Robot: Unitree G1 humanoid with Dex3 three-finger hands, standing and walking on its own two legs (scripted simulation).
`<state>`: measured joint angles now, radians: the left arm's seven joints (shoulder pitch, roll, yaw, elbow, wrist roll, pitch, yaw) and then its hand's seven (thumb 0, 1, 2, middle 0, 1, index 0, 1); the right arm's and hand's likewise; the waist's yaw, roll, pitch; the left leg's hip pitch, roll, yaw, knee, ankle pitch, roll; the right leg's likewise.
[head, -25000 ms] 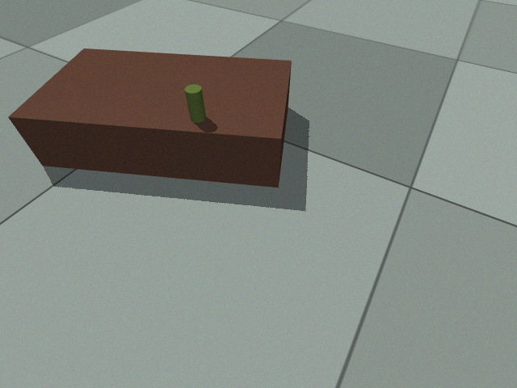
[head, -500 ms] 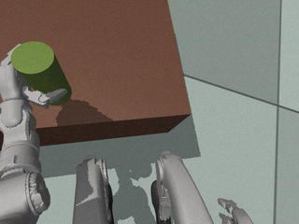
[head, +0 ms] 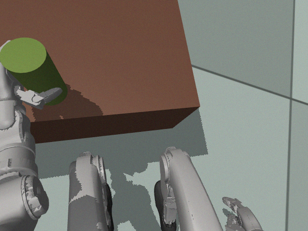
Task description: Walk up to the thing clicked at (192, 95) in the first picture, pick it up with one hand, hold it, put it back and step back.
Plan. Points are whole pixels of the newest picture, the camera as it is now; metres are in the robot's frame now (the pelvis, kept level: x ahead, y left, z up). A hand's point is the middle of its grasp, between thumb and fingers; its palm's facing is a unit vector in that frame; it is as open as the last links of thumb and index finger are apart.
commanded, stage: lower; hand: left
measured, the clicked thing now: (40, 76) +0.48 +0.24 -0.03
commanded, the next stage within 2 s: loosen in 0.32 s
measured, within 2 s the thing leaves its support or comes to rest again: rests again in 0.22 s
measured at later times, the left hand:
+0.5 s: hand (39, 78) +0.48 +0.25 -0.05, palm faces +0.17 -0.99 -0.03, open 10.9 cm
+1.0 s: hand (36, 75) +0.49 +0.25 -0.04, palm faces +0.18 -0.98 +0.00, open 14.5 cm
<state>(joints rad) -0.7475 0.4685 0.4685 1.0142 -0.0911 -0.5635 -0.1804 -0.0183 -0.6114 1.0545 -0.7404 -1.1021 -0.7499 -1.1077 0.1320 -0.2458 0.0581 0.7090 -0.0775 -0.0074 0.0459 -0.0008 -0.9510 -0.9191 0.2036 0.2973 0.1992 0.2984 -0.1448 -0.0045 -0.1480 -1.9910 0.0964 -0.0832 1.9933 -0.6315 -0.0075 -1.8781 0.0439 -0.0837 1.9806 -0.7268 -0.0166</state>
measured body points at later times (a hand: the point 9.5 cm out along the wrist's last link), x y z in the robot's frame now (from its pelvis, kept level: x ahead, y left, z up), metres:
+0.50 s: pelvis -0.01 +0.00 -0.04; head +0.20 +0.05 +0.36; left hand +0.47 +0.30 -0.05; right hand +0.07 -0.27 -0.16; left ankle +0.08 +0.13 -0.42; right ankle +0.07 -0.11 -0.42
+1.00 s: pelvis -0.01 +0.00 -0.04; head +0.20 +0.05 +0.36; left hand +0.47 +0.30 -0.04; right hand +0.09 -0.27 -0.16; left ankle +0.08 +0.13 -0.42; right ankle +0.07 -0.11 -0.42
